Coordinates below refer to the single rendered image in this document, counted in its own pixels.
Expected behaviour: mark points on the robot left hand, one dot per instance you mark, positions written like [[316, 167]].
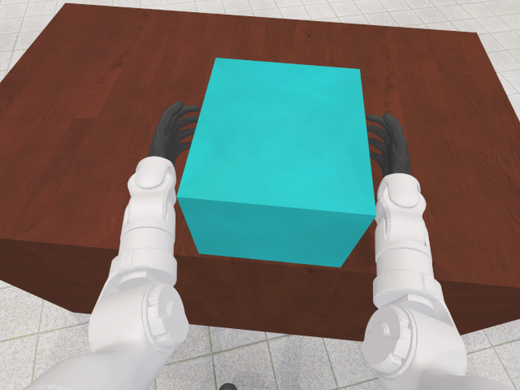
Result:
[[165, 142]]

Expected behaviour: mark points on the left robot upper arm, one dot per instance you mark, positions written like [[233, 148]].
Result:
[[132, 334]]

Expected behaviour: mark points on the robot right forearm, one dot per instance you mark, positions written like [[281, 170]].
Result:
[[402, 250]]

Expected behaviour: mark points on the right robot upper arm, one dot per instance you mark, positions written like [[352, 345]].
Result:
[[410, 350]]

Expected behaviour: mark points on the carton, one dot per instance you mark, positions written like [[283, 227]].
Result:
[[279, 167]]

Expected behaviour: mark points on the robot right hand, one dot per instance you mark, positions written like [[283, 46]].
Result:
[[394, 157]]

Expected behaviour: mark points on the robot left forearm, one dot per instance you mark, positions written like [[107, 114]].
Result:
[[148, 232]]

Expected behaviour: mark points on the pedestal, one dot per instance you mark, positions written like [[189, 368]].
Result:
[[79, 109]]

